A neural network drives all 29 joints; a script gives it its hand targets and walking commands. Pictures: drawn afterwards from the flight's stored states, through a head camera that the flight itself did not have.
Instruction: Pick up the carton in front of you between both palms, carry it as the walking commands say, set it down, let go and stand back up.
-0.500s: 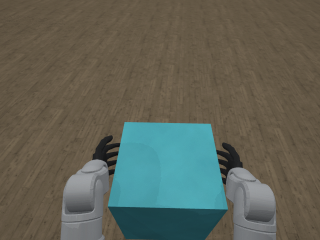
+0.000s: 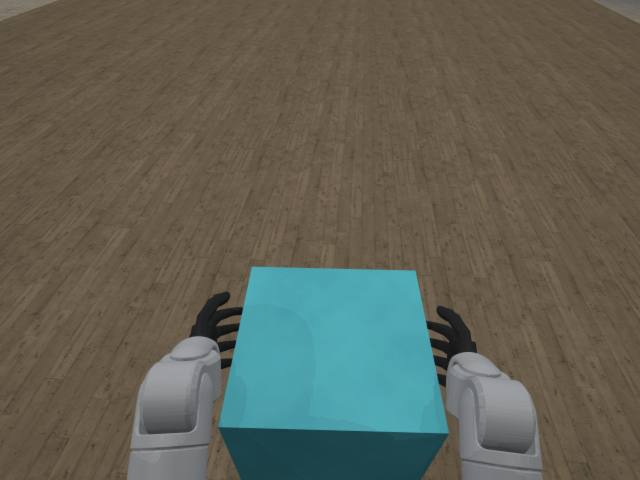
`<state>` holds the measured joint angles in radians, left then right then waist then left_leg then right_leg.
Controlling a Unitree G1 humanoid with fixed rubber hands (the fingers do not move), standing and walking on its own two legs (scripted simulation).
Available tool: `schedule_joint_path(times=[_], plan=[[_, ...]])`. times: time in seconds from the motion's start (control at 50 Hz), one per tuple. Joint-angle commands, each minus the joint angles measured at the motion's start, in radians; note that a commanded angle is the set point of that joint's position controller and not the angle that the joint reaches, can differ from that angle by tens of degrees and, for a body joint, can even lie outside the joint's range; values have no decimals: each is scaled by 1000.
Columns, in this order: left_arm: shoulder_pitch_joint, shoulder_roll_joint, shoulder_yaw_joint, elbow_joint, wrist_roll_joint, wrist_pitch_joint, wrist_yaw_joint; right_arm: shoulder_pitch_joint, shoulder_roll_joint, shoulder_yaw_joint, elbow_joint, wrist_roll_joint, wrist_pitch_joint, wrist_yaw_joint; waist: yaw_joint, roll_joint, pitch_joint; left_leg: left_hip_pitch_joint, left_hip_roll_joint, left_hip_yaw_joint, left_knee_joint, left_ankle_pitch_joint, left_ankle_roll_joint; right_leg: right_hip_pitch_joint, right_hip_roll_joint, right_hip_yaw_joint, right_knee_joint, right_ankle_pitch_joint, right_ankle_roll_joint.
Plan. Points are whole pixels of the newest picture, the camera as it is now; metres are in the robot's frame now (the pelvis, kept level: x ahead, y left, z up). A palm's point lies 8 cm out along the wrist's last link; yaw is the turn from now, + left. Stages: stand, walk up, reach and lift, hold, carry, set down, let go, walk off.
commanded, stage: carry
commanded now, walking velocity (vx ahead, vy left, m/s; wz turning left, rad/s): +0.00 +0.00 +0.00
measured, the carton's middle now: (330, 388) +0.26 +0.00 -0.01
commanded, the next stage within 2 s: hold in 1.12 s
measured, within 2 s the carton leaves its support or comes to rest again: neither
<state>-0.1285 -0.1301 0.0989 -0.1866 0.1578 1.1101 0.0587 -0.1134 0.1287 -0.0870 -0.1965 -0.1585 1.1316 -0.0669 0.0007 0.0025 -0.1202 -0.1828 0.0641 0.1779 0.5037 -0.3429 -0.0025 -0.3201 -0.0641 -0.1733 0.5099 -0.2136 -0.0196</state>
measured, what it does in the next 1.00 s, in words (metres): stands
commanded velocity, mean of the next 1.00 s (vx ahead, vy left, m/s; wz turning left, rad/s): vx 0.00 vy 0.00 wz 0.00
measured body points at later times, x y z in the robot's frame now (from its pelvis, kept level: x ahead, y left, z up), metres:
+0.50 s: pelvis -0.03 +0.01 +0.00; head -0.04 +0.00 +0.45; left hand +0.28 +0.16 +0.03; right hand +0.27 -0.15 +0.02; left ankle -0.05 +0.11 -0.74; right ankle +0.03 -0.11 -0.74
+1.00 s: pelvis -0.02 +0.01 +0.00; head -0.04 +0.01 +0.45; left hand +0.27 +0.17 +0.03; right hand +0.27 -0.14 +0.03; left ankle -0.05 +0.11 -0.74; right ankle +0.03 -0.11 -0.74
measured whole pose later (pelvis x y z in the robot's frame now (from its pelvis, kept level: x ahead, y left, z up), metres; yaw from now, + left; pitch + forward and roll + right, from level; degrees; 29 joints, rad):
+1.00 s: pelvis -0.02 +0.01 +0.00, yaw +0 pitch +2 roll +0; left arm -0.20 -0.14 0.16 0.15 0.23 0.73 0.02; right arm -0.18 0.14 -0.15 0.14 -0.23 0.75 -0.03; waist 0.00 0.00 -0.09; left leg -0.24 0.05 0.18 0.53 -0.32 0.02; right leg -0.36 -0.09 -0.16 0.51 -0.17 0.00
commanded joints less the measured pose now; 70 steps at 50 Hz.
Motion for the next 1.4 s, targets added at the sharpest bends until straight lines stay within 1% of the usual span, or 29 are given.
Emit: schedule_joint_path(times=[0.0,0.14,0.24,0.36,0.44,0.52,0.6,0.68,0.82,1.1,1.12,1.14,1.16,1.18,1.2,1.22,1.24,1.32,1.38], plan=[[-430,-912,-680,-25,-359,-50,-250,-493,894,676,-62,365,-76,255,0,-3,-155,-31,103,-97,-103,153,12,122,-102,114,-69,192,-5],[-398,-857,-607,64,-279,-160,-246,-463,839,607,27,291,-188,251,0,-2,-156,-45,102,-103,-107,138,16,114,-103,116,-74,170,-1],[-417,-832,-528,163,-212,-264,-246,-482,816,532,119,224,-292,249,1,-2,-155,-54,102,-106,-109,127,18,106,-104,116,-80,156,0],[-482,-853,-426,318,-138,-403,-255,-546,838,433,268,151,-430,254,0,-4,-170,-55,98,-107,-108,114,21,106,-104,117,-83,143,-1],[-519,-901,-415,372,-126,-465,-265,-586,886,426,322,140,-492,265,-2,-6,-195,-48,96,-109,-99,128,23,118,-104,116,-76,160,-2],[-503,-929,-447,359,-140,-468,-268,-578,915,461,309,158,-496,269,-2,-6,-222,-36,96,-109,-82,168,23,131,-106,114,-62,200,-3],[-460,-921,-491,302,-167,-426,-263,-539,909,506,254,189,-454,264,0,-5,-233,-29,97,-107,-66,214,21,135,-109,113,-47,244,-3],[-444,-894,-478,297,-160,-406,-260,-517,881,489,252,179,-433,260,0,-3,-216,-36,97,-105,-64,222,22,121,-109,112,-43,245,-4],[-477,-906,-497,282,-174,-410,-261,-542,889,499,236,187,-437,260,1,-2,-204,-41,98,-108,-74,203,25,113,-106,111,-49,216,1],[-472,-906,-484,299,-165,-406,-262,-540,889,490,254,184,-434,263,0,0,-198,-44,98,-110,-81,215,30,112,-105,106,-48,202,8],[-401,-933,-451,335,-151,-409,-270,-441,904,476,232,174,-428,268,-5,91,-69,-40,-107,-288,-162,476,32,380,176,223,-68,332,-19],[-396,-906,-439,301,-131,-428,-261,-466,879,471,192,172,-442,265,6,83,-141,34,-86,-300,-152,501,29,398,159,244,-85,322,-19],[-408,-911,-435,302,-120,-434,-259,-492,886,485,182,169,-442,268,17,49,-123,47,-102,-297,-155,503,21,373,159,247,-102,340,-13],[-425,-911,-432,308,-120,-439,-258,-504,882,483,197,169,-446,267,18,48,-133,41,-105,-300,-155,518,15,405,157,251,-98,367,-12],[-401,-904,-417,325,-117,-444,-249,-500,856,481,195,165,-450,267,22,66,-127,69,-105,-302,-172,483,21,408,154,252,-93,366,-6],[-403,-890,-418,329,-111,-446,-249,-509,860,480,192,169,-452,271,7,39,-102,114,-113,-303,-169,498,21,356,170,246,-106,339,7],[-428,-892,-418,330,-116,-448,-251,-525,871,491,200,172,-454,270,13,30,-116,117,-117,-302,-167,492,14,372,171,244,-114,319,8],[-481,-909,-429,352,-126,-445,-268,-535,879,464,248,157,-455,274,-8,37,-75,111,-116,-289,-190,350,4,345,174,234,-134,203,3],[-520,-926,-429,380,-132,-442,-287,-541,900,438,295,141,-453,278,-22,30,-48,52,-115,-285,-199,261,6,369,168,235,-140,158,-3]])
